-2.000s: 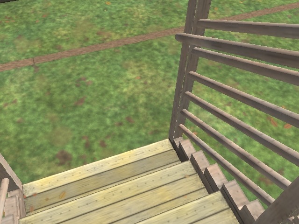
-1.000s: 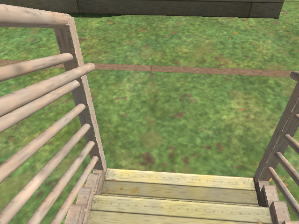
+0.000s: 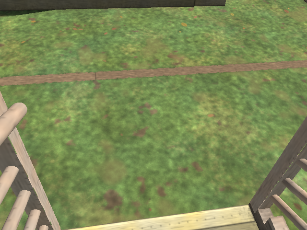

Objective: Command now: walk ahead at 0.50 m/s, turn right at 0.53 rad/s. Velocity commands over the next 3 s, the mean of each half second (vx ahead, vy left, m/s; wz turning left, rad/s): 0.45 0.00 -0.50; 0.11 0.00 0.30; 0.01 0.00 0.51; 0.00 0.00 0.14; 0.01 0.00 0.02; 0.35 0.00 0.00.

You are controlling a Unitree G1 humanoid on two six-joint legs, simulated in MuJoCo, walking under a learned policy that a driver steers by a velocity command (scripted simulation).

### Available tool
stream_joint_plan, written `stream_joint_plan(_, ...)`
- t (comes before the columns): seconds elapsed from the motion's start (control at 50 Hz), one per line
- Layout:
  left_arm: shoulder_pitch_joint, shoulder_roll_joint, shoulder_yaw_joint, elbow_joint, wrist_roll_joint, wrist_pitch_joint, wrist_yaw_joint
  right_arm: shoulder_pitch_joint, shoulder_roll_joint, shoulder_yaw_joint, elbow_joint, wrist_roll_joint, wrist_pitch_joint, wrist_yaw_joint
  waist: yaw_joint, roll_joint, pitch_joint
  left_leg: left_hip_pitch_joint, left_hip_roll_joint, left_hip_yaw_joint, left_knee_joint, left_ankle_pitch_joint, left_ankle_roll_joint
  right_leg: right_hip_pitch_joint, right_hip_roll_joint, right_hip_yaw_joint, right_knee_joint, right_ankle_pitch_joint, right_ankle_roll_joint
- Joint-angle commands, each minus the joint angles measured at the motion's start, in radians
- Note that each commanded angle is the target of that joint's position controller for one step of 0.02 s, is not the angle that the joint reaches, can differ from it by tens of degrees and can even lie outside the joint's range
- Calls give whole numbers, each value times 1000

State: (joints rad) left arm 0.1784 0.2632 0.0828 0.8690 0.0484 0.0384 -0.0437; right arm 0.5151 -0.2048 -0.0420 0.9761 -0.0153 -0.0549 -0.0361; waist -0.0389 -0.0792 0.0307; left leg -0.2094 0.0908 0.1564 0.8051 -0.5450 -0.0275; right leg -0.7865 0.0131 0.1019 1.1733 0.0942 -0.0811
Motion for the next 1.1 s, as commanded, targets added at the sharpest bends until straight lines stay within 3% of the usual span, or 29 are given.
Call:
stream_joint_plan(0.02,37,-25,1,-41,-9,-13,-4,58,-128,-34,-14,7,-4,4,10,191,122,21,285,-218,-182,432,105,-165,-41,107,-6,80,-29)
stream_joint_plan(0.08,-135,-13,-6,-100,-13,-44,-3,-16,-96,-19,-7,-5,-53,25,-6,148,154,-245,212,-44,-127,106,50,137,-32,13,-374,500,-12)
stream_joint_plan(0.12,-202,-33,-14,-95,-69,-49,-24,-12,-127,-21,-11,2,-47,13,-47,159,155,-228,225,-15,-103,-57,53,265,-39,-64,-504,509,20)
stream_joint_plan(0.16,-339,-32,-38,-133,-37,-53,-32,22,-147,-31,-35,2,-32,2,-143,152,183,-149,211,-13,-53,-6,94,313,-51,-154,-685,438,61)
stream_joint_plan(0.2,-54,21,-3,-25,-30,-25,-9,0,-197,-34,-14,-36,0,-13,6,182,118,-108,228,-5,250,435,133,540,-27,-192,-725,151,21)
stream_joint_plan(0.22,231,50,26,73,-19,-25,1,-35,-238,-46,-6,-15,18,-14,137,185,-57,-112,196,30,588,612,147,816,13,-196,-734,105,5)
stream_joint_plan(0.24,330,172,52,94,15,-42,23,-31,-185,-47,11,-5,13,-22,209,-33,-71,-242,63,38,1044,53,102,945,-27,-110,-751,167,-35)
stream_joint_plan(0.26,342,238,45,131,5,-72,12,88,-68,-23,0,-12,-7,-3,102,-226,-107,-655,32,-45,1349,-434,90,1170,-137,-8,-348,752,-49)
stream_joint_plan(0.28,395,259,54,106,-47,-75,10,55,-91,-14,-75,-12,-29,8,127,-196,-272,-767,64,-125,1358,-306,61,1232,-253,160,-333,934,-124)
stream_joint_plan(0.3,382,247,60,90,-44,-60,17,-81,-110,-14,-156,-22,-34,4,184,-156,-332,-846,39,-152,1223,-146,55,1175,-316,337,-542,390,-208)
stream_joint_plan(0.34,301,137,32,63,-57,-45,30,-189,-79,8,-155,-52,-8,15,135,-69,-206,-884,50,-209,1113,-94,46,871,-307,509,-684,-460,-248)
stream_joint_plan(0.36,210,51,-4,44,-31,-62,31,-232,-85,2,-146,-39,1,4,73,82,-96,-759,67,-245,821,214,29,627,-291,431,-698,-388,-226)
stream_joint_plan(0.38,116,63,-8,12,-30,-68,49,-298,-75,6,-178,-39,4,-6,20,101,33,-606,55,-211,601,322,-8,341,-228,397,-763,-266,-207)
stream_joint_plan(0.42,113,109,4,32,-31,-80,73,-240,-37,21,-140,-61,10,-2,-11,62,-53,-443,20,-181,390,418,-55,358,-222,300,-733,216,-182)
stream_joint_plan(0.46,53,71,-23,28,-53,-86,71,-72,-60,14,-37,-22,31,2,-73,-53,-184,-224,8,-193,372,600,-31,371,-204,186,-631,635,-81)
stream_joint_plan(0.52,197,74,-7,95,-70,-91,74,-237,-139,-10,-86,-15,41,-3,15,-19,-108,-472,-4,-265,254,784,50,585,-163,213,-536,249,-84)
stream_joint_plan(0.6,374,55,-19,128,-13,-72,108,-295,-107,-31,-71,-17,14,34,106,2,-24,-757,-131,-410,199,597,94,806,-219,284,-351,248,-127)
stream_joint_plan(0.66,258,18,-45,69,-37,-66,115,-465,-31,-21,-147,-28,10,46,83,54,23,-449,-160,-280,-55,923,77,456,-137,112,-361,-81,-94)
stream_joint_plan(0.8,292,64,-44,59,-24,-37,135,-454,-40,-20,-172,2,29,71,128,50,130,-213,-52,-185,-415,765,86,422,-166,120,-235,-131,-129)
stream_joint_plan(0.84,239,74,-36,43,2,-45,127,-201,-70,-39,-86,18,24,71,8,71,36,24,-22,-196,-585,793,113,406,-124,68,31,-268,-142)
stream_joint_plan(0.86,223,63,-38,49,0,-52,112,-83,-127,-54,-17,7,36,75,-23,172,-56,250,-61,-153,-458,846,108,314,-52,-37,254,-379,-116)
stream_joint_plan(0.88,278,-14,-44,25,-6,-77,92,0,-185,-61,-18,14,33,85,-18,313,-145,478,58,-295,-224,1307,152,58,88,-177,720,-958,-50)
stream_joint_plan(0.9,308,6,-46,-21,-40,-75,96,0,-207,-65,-54,30,45,97,2,289,-271,615,196,-536,-88,1487,266,-162,91,-199,1043,-1047,0)
stream_joint_plan(0.92,183,35,-49,-93,-29,-68,101,-22,-257,-92,-91,65,63,81,-60,289,-342,653,292,-782,-304,953,421,-368,103,-167,1138,-957,28)
stream_joint_plan(0.96,-23,14,-60,-106,18,-18,124,-156,-178,-65,-136,48,80,32,-57,89,-138,364,208,-697,-448,370,369,-455,27,-114,1049,-696,53)
stream_joint_plan(1.0,-63,-29,-82,-155,24,11,122,-218,-158,-39,-163,0,81,11,0,58,-60,16,170,-689,-446,445,356,-341,11,-79,1038,-542,66)
stream_joint_plan(1.04,-61,-59,-90,-182,10,30,136,-237,-158,-17,-179,-8,68,14,46,78,-57,-118,103,-628,-404,669,316,-322,16,-82,1045,-498,93)
stream_joint_plan(1.06,-58,-46,-88,-198,7,24,140,-248,-147,-1,-166,15,49,4,80,31,-47,-183,32,-542,-347,713,285,-306,17,-58,958,-370,117)
stream_joint_plan(1.1,-57,-28,-83,-199,3,26,153,-250,-151,14,-181,17,43,-3,68,123,-102,-166,-8,-558,-305,809,252,-314,41,-74,966,-374,141)
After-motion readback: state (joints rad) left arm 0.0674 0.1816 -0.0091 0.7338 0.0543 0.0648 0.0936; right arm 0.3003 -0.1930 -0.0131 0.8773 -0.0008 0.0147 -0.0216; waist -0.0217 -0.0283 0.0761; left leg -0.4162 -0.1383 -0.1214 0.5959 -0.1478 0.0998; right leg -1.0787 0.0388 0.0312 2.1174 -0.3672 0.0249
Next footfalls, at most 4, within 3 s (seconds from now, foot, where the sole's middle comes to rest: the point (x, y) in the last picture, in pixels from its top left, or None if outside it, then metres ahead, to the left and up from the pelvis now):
0.24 right None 0.27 -0.17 -0.91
0.86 left None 0.57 -0.05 -1.08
1.70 right None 0.40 -0.31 -0.91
2.30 left None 0.35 -0.09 -0.91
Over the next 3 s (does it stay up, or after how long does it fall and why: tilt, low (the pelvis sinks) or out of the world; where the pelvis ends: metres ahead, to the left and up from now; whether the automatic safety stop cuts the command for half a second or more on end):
stays up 0.62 -0.18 -0.32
